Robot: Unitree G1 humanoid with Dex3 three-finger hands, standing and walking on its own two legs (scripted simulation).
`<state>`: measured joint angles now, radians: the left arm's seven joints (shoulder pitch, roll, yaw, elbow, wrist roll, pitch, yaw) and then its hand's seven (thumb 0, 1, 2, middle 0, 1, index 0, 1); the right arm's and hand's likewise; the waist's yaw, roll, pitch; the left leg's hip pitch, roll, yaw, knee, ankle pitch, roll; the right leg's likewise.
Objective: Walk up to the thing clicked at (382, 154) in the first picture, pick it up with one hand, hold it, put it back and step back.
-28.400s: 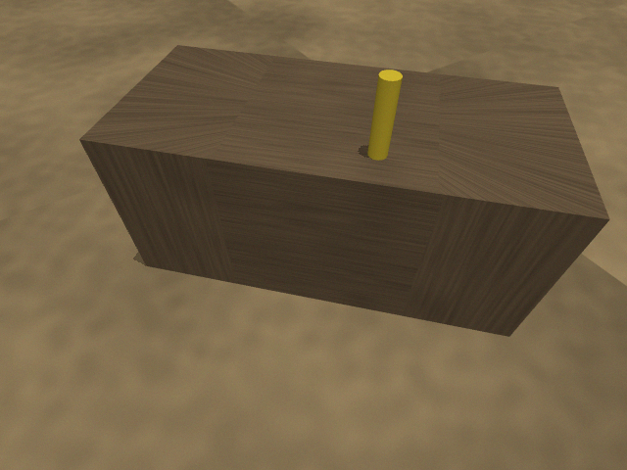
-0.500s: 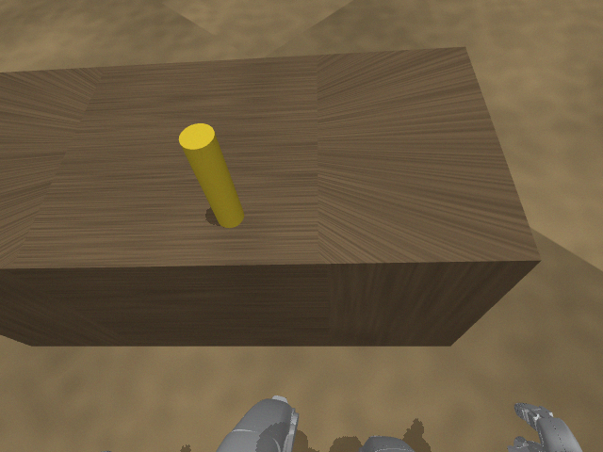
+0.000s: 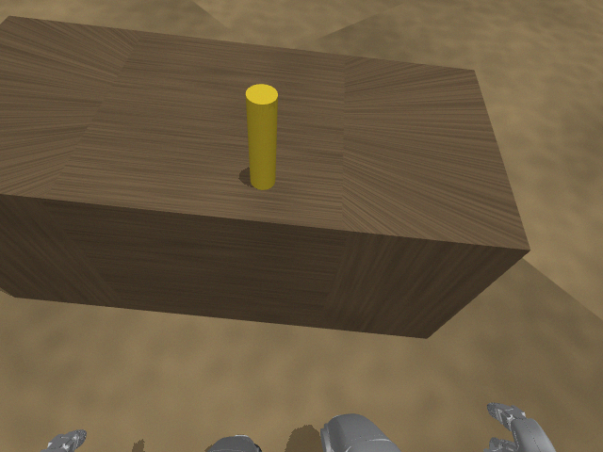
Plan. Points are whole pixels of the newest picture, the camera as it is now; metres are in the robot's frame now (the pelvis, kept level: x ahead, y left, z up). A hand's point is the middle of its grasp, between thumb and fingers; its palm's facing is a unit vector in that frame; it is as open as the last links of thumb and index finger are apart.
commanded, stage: step back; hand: left
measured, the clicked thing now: (262, 142) +0.65 +0.09 -0.06
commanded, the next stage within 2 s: none
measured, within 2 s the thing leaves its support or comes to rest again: neither
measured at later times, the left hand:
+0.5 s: hand out of the picture -0.04 +0.26 -0.13, palm faces -0.09 -0.88 -0.46, open 7.4 cm
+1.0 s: hand out of the picture -0.16 +0.28 -0.17, palm faces -0.11 -0.91 -0.40, open 7.3 cm
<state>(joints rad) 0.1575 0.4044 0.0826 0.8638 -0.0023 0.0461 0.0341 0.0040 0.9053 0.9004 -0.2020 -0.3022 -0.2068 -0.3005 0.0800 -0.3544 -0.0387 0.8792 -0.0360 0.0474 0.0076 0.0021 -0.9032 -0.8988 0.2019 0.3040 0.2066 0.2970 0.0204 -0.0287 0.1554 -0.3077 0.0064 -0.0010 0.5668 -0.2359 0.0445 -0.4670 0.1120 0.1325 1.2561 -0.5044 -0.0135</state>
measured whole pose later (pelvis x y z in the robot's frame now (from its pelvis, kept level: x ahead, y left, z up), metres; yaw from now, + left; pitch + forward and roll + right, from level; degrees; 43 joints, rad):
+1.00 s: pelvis -0.28 +0.02 -0.02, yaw -7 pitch -1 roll +0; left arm 0.16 0.39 0.07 0.86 0.02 0.03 0.02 0.00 0.91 0.90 -0.20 -0.30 -0.21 -0.30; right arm 0.06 -0.39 -0.04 0.81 -0.03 0.04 -0.01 0.00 -0.90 -0.90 0.20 0.30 0.21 0.30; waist 0.02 -0.02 0.19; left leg -0.40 0.05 0.04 0.69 -0.27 0.00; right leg -0.26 0.02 0.04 0.68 -0.40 0.01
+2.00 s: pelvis -0.48 +0.03 -0.01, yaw -5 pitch -2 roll +2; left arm 0.22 0.38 0.05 0.97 0.02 -0.01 0.00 0.01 0.90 0.90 -0.20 -0.30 -0.21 -0.30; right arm 0.21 -0.36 -0.06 0.99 -0.04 -0.01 0.02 0.00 -0.91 -0.90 0.20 0.30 0.20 0.30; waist 0.02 -0.02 0.08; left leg -0.26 -0.03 0.02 0.56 -0.25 0.01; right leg -0.22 -0.05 0.05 0.70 -0.43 0.00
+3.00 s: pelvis -0.46 +0.03 +0.01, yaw -4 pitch -3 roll +0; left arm 0.08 0.35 0.01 1.15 0.01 -0.02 -0.01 0.00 0.91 0.90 -0.20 -0.30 -0.21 -0.30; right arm 0.06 -0.34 0.00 1.11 -0.01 -0.02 0.01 0.00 -0.90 -0.90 0.20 0.30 0.20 0.30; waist 0.02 0.00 0.07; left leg -0.12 0.01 -0.01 0.35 -0.18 -0.01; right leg -0.09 -0.04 -0.04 0.33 -0.19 0.03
